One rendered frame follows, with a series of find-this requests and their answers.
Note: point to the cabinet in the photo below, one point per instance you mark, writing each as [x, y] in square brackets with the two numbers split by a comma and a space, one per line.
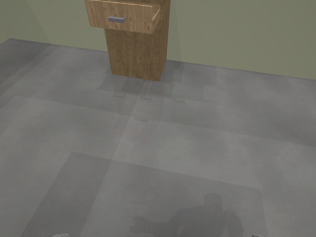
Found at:
[140, 55]

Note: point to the drawer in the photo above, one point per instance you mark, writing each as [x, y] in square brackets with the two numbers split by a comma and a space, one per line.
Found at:
[139, 17]

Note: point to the handle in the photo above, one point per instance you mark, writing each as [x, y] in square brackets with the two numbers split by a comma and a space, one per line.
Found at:
[116, 19]

